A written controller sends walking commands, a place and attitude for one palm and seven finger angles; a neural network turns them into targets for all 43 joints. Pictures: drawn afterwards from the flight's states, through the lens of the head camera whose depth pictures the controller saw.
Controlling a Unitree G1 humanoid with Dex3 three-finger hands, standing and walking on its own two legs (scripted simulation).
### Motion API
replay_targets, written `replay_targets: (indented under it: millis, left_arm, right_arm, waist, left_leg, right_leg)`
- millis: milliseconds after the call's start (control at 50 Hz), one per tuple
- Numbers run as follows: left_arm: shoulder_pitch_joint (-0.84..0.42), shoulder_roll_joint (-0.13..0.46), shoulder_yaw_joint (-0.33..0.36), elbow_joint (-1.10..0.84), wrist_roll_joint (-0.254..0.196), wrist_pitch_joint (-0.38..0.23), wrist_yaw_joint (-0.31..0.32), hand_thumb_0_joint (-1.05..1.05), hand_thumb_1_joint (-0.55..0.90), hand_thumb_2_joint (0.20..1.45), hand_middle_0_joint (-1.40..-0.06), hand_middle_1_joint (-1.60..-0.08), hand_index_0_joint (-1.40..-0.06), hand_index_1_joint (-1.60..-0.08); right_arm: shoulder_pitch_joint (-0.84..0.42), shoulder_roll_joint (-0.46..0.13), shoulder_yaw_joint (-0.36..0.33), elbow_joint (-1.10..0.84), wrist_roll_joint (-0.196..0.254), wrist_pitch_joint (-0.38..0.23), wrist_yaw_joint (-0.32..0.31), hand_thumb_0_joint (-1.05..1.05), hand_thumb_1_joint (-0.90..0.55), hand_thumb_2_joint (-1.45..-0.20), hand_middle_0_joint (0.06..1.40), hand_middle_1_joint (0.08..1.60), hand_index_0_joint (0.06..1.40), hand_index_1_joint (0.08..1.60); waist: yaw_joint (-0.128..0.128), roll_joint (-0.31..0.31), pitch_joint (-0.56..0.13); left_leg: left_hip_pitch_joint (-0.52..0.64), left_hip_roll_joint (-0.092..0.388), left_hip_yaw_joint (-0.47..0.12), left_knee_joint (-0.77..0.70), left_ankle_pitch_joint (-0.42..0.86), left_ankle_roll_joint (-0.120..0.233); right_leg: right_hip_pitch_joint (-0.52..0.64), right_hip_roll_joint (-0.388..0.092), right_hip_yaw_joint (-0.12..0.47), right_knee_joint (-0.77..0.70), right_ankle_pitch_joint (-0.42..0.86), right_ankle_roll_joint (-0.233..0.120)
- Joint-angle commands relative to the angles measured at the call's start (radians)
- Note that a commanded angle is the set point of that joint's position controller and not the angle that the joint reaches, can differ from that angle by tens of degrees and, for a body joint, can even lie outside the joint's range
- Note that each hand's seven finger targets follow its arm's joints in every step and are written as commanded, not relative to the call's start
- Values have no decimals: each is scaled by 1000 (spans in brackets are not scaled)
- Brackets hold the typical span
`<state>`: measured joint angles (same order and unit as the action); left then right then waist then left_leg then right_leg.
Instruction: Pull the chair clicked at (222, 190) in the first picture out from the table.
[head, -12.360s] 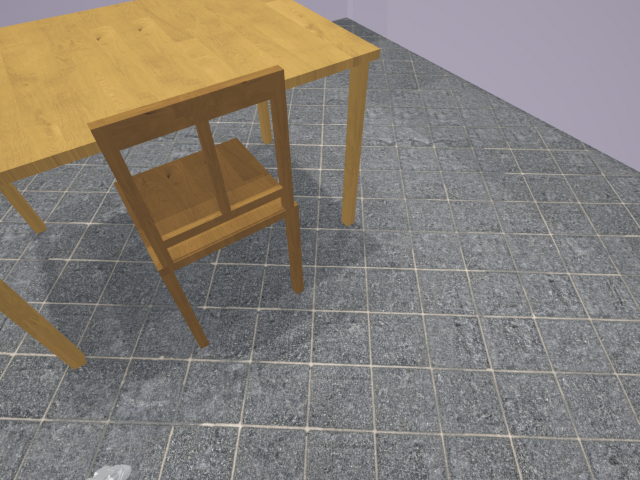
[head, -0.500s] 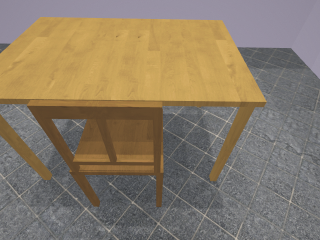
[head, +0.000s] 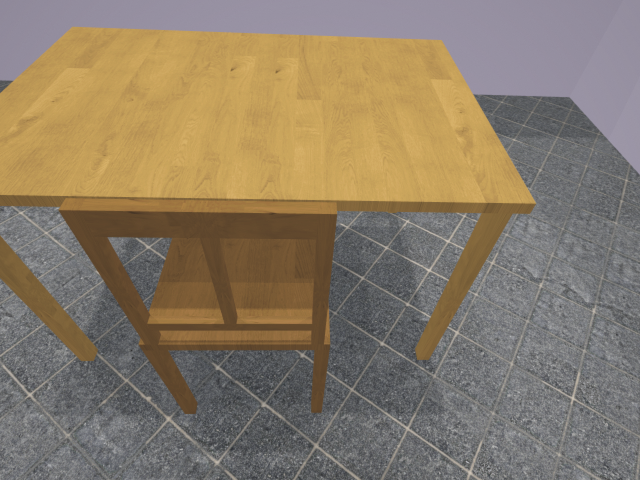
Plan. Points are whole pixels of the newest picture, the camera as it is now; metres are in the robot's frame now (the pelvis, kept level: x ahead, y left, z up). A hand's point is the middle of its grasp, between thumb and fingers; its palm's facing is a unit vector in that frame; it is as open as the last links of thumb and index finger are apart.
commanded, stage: come to a stop and stand still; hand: left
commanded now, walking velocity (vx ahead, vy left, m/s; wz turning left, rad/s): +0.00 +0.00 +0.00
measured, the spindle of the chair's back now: (221, 282) +0.45 +0.20 -0.10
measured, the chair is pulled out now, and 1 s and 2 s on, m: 0.00 0.00 0.00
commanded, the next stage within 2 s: look again from close up in 0.34 s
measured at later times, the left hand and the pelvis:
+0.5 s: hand out of the picture +0.00 +0.17 -0.18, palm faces +0.02 -0.99 -0.16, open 7.3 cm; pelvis +0.01 +0.02 +0.00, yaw -1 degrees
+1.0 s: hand out of the picture +0.01 +0.18 -0.18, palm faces +0.01 -0.99 -0.17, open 7.3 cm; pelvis +0.02 +0.02 +0.00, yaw -2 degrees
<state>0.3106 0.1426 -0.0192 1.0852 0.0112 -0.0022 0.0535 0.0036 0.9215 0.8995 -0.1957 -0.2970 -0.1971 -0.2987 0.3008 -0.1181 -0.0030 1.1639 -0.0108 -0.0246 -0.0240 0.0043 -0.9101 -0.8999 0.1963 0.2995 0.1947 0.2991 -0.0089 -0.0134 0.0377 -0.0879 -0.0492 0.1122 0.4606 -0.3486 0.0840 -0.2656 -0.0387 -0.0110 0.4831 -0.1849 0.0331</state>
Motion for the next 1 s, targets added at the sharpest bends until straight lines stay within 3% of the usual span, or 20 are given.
replay_targets:
  millis: [0, 140, 240, 320, 440, 540, 580, 980]
  left_arm:
    - [69, 68, 18, -24, -4, -14, 4, 0, 900, 900, -200, -300, -200, -300]
    - [81, 54, 19, -16, -3, -10, 4, 0, 900, 900, -200, -300, -200, -300]
    - [86, 48, 22, -9, -2, -9, 4, 0, 900, 900, -200, -300, -200, -300]
    - [89, 46, 25, -5, -4, -9, 4, 0, 900, 900, -200, -300, -200, -300]
    - [86, 41, 28, -3, -4, -5, 3, 0, 900, 900, -200, -300, -200, -300]
    - [88, 38, 29, 3, -5, -6, 3, 0, 900, 900, -200, -300, -200, -300]
    - [86, 37, 30, 3, -5, -6, 4, 0, 900, 900, -200, -300, -200, -300]
    - [79, 30, 33, 10, -8, -1, 4, 0, 900, 900, -200, -300, -200, -300]
  right_arm:
    - [72, -104, -15, -19, 3, -10, -15, 0, -900, -900, 200, 300, 200, 300]
    - [81, -100, -14, -17, 3, -11, -19, 0, -900, -900, 200, 300, 200, 300]
    - [85, -97, -13, -17, 3, -8, -19, 0, -900, -900, 200, 300, 200, 300]
    - [92, -96, -13, -14, 3, -9, -22, 0, -900, -900, 200, 300, 200, 300]
    - [102, -94, -10, -10, 2, -7, -24, 0, -900, -900, 200, 300, 200, 300]
    - [109, -92, -11, -6, 1, -7, -25, 0, -900, -900, 200, 300, 200, 300]
    - [117, -91, -10, -1, 2, -7, -27, 0, -900, -900, 200, 300, 200, 300]
    - [142, -82, -9, 11, 1, -4, -33, 0, -900, -900, 200, 300, 200, 300]
  waist:
    - [3, 20, 51]
    - [2, 42, 56]
    - [3, 11, 78]
    - [3, 26, 62]
    - [4, 43, 78]
    - [2, 2, 68]
    - [2, 27, 69]
    - [-1, 38, 79]
  left_leg:
    - [-100, 166, -150, -127, 272, -31]
    - [-82, 171, -152, -139, 329, -32]
    - [-93, 169, -152, -143, 303, -32]
    - [-67, 167, -148, -132, 375, -34]
    - [-69, 168, -145, -139, 385, -38]
    - [-57, 166, -143, -130, 384, -35]
    - [-50, 166, -140, -127, 419, -39]
    - [-17, 172, -132, -129, 510, -45]
  right_leg:
    - [35, -58, 52, -26, 143, -48]
    - [26, -50, 47, -13, 133, -42]
    - [18, -51, 49, -13, 119, -41]
    - [27, -51, 48, -4, 139, -41]
    - [25, -49, 45, 2, 127, -40]
    - [31, -53, 52, 2, 149, -45]
    - [32, -52, 53, 6, 156, -45]
    - [25, -40, 58, 18, 147, -44]
